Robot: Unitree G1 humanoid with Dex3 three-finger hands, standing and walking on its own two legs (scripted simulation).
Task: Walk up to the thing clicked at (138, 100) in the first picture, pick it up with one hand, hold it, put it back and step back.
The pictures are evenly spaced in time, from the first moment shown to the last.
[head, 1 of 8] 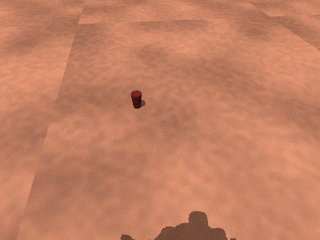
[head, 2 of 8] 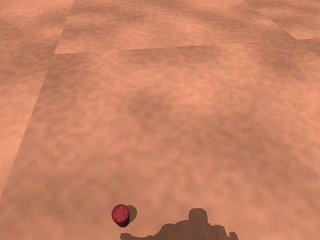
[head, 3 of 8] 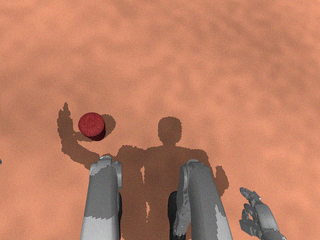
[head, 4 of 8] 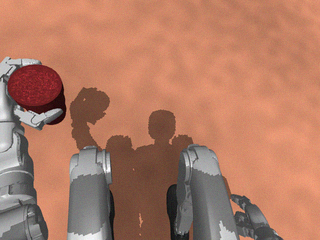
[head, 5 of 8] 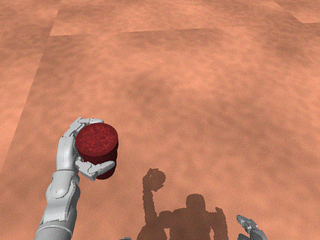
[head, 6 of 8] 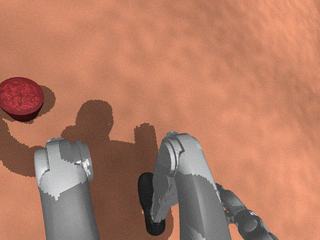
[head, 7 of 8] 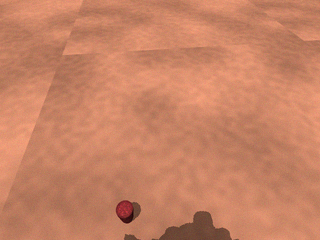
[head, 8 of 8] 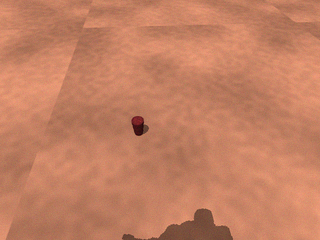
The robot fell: no
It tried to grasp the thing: yes
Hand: left
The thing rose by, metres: 0.69
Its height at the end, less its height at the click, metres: +0.00
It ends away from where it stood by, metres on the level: 0.01
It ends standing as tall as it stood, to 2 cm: yes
